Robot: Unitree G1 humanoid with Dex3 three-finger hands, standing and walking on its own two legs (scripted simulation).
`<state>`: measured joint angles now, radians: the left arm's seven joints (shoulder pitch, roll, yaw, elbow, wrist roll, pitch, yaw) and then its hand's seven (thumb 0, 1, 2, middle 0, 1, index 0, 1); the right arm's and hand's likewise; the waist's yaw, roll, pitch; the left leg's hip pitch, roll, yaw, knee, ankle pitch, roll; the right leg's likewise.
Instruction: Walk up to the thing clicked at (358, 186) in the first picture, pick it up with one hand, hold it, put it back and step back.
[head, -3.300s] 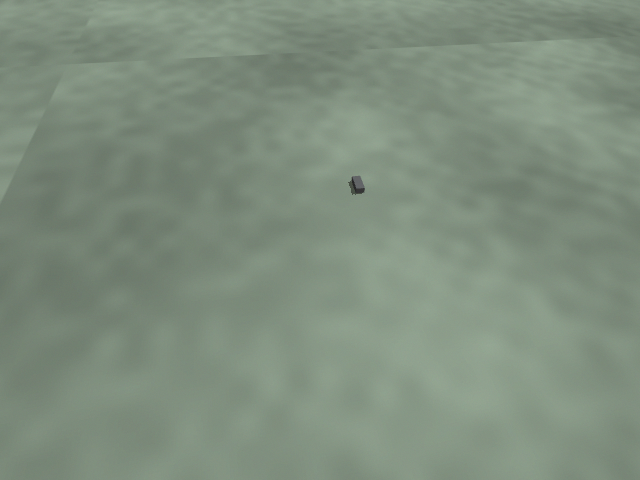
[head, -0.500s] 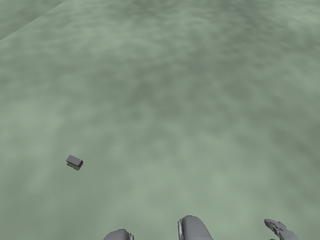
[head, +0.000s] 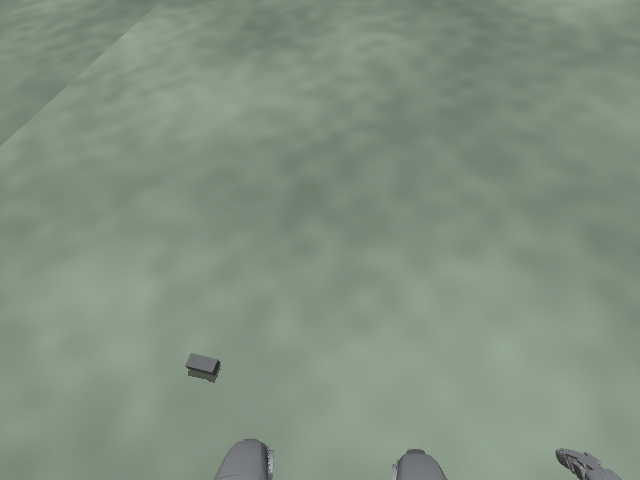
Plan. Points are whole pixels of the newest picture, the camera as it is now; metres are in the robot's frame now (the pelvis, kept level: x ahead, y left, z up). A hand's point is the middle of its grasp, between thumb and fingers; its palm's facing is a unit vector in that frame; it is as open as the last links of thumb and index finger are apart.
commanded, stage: walk up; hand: left
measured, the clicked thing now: (202, 364) +0.52 +0.43 -0.71
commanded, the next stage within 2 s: none
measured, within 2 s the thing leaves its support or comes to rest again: neither
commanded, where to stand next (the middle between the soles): +0.07 +0.30 m, yaw -15 degrees
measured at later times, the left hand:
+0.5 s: hand out of the picture +0.10 +0.50 -0.11, palm faces -0.11 -0.81 -0.57, open 7.3 cm
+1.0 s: hand out of the picture +0.14 +0.64 -0.14, palm faces -0.26 -0.88 -0.40, open 7.4 cm
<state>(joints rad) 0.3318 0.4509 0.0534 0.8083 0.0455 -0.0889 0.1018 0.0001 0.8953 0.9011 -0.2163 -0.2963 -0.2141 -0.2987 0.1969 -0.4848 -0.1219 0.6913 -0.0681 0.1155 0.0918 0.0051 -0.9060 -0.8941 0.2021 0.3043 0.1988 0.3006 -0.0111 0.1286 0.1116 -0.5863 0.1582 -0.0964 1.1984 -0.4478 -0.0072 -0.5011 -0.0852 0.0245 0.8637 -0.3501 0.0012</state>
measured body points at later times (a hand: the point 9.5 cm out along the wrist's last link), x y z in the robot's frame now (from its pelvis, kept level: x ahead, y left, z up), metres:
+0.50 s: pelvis -0.01 +0.22 +0.00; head +0.04 +0.17 +0.45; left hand +0.10 +0.54 -0.07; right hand +0.02 -0.11 -0.13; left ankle +0.00 +0.32 -0.62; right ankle +0.07 +0.10 -0.69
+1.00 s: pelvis +0.00 +0.37 +0.02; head +0.04 +0.38 +0.46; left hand +0.15 +0.68 -0.11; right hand -0.06 +0.05 -0.09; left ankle +0.01 +0.50 -0.69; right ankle +0.00 +0.24 -0.66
